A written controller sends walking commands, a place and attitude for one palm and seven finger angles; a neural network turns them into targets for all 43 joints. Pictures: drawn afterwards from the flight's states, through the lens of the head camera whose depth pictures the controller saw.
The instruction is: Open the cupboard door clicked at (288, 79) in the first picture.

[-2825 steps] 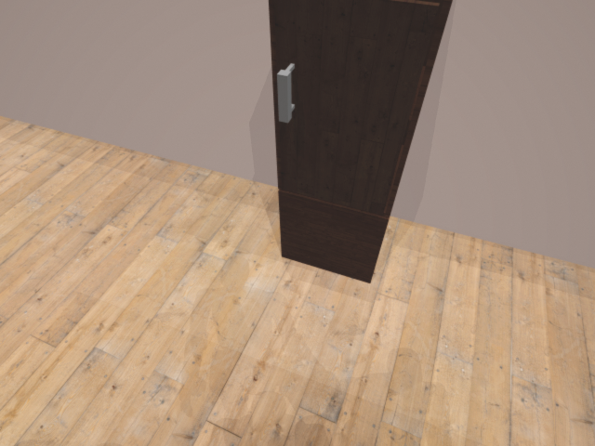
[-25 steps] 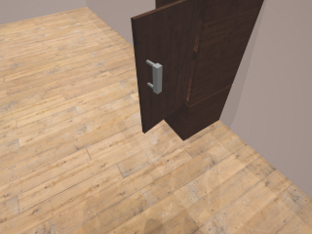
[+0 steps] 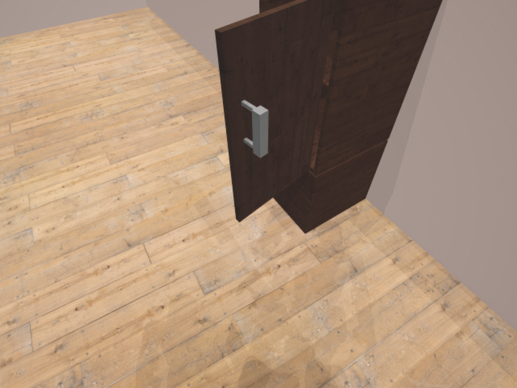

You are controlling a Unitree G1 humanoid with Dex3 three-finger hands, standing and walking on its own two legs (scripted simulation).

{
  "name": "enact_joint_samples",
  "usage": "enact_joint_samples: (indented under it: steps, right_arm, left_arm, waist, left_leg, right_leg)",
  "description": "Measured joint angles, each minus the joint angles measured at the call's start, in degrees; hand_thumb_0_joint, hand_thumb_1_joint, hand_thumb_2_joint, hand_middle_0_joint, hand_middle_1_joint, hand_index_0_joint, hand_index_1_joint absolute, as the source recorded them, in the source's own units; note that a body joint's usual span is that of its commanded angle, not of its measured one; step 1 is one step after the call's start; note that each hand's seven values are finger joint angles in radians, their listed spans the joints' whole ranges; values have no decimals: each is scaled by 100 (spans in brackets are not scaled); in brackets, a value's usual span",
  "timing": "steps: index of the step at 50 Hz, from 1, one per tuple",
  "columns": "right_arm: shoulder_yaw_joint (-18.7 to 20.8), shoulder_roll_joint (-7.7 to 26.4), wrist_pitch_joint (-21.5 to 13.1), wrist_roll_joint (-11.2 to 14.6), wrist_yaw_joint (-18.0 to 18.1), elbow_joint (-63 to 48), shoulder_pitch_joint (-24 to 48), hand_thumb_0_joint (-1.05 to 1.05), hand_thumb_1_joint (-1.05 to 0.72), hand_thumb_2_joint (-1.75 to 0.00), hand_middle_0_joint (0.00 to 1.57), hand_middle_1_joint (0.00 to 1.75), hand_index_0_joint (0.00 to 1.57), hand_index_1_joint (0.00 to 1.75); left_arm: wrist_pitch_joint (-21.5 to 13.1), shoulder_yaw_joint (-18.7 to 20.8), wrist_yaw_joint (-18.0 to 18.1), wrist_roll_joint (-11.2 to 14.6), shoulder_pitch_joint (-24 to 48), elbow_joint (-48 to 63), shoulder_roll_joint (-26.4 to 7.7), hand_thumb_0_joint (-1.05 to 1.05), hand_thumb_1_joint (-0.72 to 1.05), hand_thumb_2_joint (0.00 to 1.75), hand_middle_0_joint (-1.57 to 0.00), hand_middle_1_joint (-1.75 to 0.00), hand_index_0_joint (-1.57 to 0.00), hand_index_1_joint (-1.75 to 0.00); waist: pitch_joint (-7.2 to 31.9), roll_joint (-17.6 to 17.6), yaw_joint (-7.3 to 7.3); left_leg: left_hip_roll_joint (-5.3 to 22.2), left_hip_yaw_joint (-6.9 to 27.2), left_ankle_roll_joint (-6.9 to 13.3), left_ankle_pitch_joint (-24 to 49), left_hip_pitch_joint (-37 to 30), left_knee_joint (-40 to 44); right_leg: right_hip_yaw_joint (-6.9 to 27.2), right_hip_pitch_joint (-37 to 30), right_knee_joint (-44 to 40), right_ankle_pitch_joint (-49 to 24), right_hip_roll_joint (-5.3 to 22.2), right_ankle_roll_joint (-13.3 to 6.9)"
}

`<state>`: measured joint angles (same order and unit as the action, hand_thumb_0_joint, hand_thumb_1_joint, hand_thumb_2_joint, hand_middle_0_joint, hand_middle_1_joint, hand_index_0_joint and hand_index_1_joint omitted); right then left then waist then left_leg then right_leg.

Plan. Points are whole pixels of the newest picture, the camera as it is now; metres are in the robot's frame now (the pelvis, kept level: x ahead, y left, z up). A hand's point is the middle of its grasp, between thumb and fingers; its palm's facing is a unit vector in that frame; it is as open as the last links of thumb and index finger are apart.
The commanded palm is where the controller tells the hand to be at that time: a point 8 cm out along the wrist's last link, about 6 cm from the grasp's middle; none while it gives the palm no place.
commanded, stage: look to check the result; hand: left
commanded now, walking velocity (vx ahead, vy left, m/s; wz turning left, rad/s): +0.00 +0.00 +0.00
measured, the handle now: (253, 128) +0.66 +0.05 +0.02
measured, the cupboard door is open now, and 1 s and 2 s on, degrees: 100 100 100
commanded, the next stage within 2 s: stand and wait in 0.02 s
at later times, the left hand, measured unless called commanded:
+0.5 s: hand out of the picture +0.07 +0.21 -0.16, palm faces -0.01 -0.95 -0.32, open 7.4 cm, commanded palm none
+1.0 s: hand out of the picture +0.07 +0.19 -0.16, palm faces -0.01 -0.96 -0.30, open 7.4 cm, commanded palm none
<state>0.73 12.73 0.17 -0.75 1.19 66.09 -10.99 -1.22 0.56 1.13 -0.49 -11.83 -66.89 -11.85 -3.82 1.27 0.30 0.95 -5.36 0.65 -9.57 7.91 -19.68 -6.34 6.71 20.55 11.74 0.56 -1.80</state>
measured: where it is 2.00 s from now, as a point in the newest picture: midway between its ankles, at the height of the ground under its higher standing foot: outside the picture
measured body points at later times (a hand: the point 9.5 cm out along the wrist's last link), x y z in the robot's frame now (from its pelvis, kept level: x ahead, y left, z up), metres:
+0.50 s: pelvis +0.01 -0.02 +0.00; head +0.03 -0.03 +0.45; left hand +0.08 +0.26 -0.13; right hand +0.06 -0.28 -0.16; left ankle +0.01 +0.11 -0.75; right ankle +0.00 -0.09 -0.75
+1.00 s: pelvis +0.02 -0.03 +0.00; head +0.04 -0.04 +0.45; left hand +0.07 +0.24 -0.14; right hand +0.06 -0.29 -0.16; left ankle +0.01 +0.11 -0.75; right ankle +0.00 -0.09 -0.75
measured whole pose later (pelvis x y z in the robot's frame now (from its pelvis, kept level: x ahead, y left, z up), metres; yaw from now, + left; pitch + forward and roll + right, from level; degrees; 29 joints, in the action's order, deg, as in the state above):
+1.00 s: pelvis +0.02 -0.03 +0.00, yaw +0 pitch -2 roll +0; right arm 0.3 15.0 0.6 -0.7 1.2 65.9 -9.3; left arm -1.6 0.4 1.1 -0.3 -9.1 -66.3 -14.1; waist -3.5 1.5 0.6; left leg 3.1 -5.0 -1.7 -10.2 5.6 -17.7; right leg -6.5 3.8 17.0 11.9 -2.0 -3.7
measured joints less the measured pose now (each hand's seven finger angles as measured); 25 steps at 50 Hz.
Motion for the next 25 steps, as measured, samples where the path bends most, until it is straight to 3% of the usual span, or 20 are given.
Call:
enact_joint_samples:
  steps: [25]
  right_arm:
    - [-27,321,2,-4,-44,-29,257,0,-91,-90,20,30,20,30]
  left_arm:
    - [-55,10,-28,4,421,116,-320,1,91,90,-20,-30,-20,-30]
  waist:
    - [36,52,39]
  left_leg:
    - [103,32,-140,33,-199,242]
  right_leg:
    - [-25,-206,-260,-17,-131,-111]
